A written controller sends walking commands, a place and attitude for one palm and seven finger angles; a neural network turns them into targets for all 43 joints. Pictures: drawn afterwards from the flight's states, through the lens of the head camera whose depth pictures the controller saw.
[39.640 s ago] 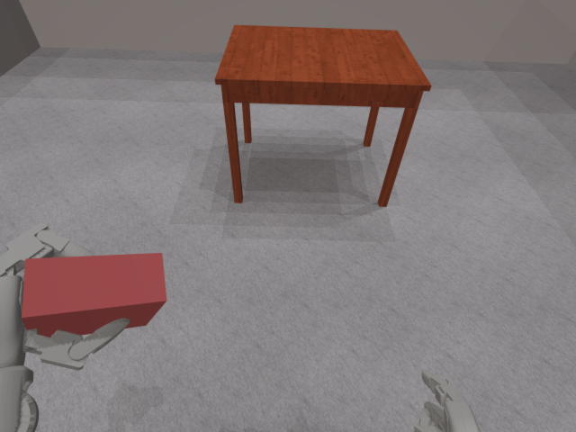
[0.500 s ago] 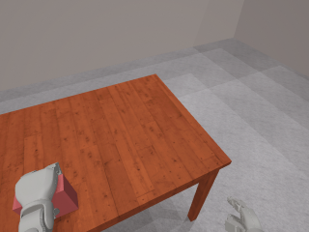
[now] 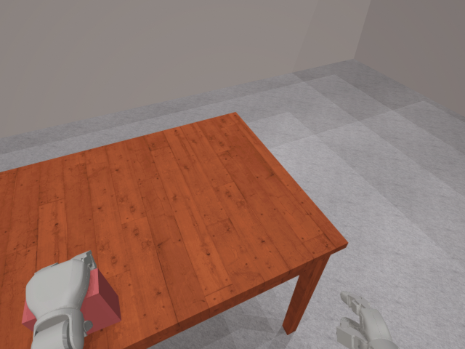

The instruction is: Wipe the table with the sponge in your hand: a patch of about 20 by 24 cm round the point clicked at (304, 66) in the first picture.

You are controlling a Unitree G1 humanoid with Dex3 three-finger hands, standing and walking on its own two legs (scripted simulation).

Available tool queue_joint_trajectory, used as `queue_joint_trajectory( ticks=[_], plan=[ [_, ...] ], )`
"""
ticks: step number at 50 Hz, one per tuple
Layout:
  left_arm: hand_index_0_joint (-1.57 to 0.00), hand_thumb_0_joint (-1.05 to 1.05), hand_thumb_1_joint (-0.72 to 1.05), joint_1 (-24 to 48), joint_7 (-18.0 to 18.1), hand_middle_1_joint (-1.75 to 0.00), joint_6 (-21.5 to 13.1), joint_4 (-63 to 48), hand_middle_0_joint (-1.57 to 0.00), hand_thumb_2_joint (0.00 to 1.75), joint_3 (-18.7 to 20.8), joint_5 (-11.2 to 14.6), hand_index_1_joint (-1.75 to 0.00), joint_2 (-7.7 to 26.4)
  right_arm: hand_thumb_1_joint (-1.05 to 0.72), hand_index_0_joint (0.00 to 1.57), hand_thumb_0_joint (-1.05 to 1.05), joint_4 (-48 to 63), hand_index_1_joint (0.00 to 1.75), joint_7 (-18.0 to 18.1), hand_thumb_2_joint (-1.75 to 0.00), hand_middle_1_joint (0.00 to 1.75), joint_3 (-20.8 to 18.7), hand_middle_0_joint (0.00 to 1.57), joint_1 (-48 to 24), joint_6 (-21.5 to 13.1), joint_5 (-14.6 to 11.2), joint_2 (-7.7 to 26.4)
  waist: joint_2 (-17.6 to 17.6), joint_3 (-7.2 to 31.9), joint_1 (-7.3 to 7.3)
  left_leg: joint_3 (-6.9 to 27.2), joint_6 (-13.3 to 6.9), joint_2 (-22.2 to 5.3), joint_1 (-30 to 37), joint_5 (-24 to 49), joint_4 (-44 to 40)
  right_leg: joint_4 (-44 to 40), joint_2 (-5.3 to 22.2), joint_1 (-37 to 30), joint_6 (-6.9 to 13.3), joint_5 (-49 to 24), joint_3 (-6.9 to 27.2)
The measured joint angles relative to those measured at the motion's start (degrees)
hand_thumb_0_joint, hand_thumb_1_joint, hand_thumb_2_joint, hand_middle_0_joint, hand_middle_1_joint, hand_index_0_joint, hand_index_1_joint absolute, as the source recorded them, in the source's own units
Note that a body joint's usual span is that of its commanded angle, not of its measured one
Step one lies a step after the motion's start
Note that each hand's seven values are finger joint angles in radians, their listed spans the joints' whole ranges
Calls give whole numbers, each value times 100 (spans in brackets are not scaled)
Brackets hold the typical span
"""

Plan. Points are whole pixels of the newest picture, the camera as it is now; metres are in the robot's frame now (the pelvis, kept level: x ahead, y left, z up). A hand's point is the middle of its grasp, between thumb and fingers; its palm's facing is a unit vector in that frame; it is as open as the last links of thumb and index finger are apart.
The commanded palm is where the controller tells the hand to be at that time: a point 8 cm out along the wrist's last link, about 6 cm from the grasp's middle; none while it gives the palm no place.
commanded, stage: wipe back along the first lane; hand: left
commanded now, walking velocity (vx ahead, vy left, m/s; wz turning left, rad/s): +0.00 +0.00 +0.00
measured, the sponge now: (81, 313) +0.18 +0.31 -0.06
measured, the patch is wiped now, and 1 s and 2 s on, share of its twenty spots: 1.00 1.00 1.00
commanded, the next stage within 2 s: lift the sponge slowly off the table in 0.52 s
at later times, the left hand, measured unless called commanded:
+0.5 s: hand (76, 300) +0.19 +0.31 -0.02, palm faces -0.05 -0.08 -1.00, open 9.5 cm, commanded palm +0.14 +0.29 +0.01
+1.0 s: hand (74, 302) +0.18 +0.30 -0.01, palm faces -0.06 -0.11 -0.99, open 9.5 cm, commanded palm +0.14 +0.29 +0.04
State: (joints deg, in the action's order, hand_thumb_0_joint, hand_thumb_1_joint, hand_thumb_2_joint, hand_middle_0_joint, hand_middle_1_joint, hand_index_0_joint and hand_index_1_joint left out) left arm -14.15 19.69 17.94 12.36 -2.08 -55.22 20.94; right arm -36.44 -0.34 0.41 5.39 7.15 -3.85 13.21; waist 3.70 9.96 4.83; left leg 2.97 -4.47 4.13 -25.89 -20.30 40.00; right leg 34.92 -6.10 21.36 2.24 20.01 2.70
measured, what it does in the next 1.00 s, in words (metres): stands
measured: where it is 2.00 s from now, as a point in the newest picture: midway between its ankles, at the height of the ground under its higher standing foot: outside the picture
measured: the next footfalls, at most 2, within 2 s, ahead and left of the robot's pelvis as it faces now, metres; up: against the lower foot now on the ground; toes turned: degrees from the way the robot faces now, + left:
none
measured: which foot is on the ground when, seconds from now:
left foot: down 0.00-1.00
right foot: down 0.00-1.00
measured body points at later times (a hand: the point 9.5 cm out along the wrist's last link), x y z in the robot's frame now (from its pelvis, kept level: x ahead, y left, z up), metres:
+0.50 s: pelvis -0.01 +0.00 +0.00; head -0.02 -0.01 +0.45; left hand +0.19 +0.31 +0.04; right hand +0.20 -0.22 -0.09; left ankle -0.01 +0.07 -0.72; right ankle -0.03 -0.11 -0.72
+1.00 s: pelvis +0.00 +0.00 +0.00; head -0.02 -0.01 +0.45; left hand +0.18 +0.31 +0.04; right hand +0.22 -0.22 -0.08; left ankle -0.01 +0.07 -0.72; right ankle -0.03 -0.11 -0.72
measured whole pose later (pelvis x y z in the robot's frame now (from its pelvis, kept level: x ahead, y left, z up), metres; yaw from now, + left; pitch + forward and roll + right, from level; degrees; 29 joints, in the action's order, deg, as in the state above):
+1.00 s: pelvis +0.00 +0.00 +0.00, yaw +0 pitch +5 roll -3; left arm -16.4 17.5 18.5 9.0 -2.5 -54.4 21.3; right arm -36.2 0.3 -0.3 5.4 6.7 -3.6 13.8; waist 4.1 9.1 4.6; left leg 3.1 -4.4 4.0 -23.8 -20.0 39.1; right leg 33.7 -6.2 19.1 2.4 19.5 2.7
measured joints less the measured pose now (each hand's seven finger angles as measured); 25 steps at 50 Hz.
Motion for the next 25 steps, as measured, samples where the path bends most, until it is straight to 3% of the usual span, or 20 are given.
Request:
queue_joint_trajectory(
  ticks=[12,25],
  plan=[
    [-75,0,-45,-94,51,-148,-25,-50,-73,107,59,10,-151,22,-91,20,1,-6,30,-11,-90,30,-56,20,76,-4,-1,52,-2,2,-74,-12,14,-26,-19,5,29,21,-25,21,10,-19,10],
    [-75,1,-45,99,22,-148,38,100,-73,107,-22,-6,-150,-5,-91,20,1,-17,30,32,-90,30,-30,20,65,15,-12,18,15,12,-29,-1,15,-9,-92,37,46,67,-10,102,7,-27,-10]
  ],
)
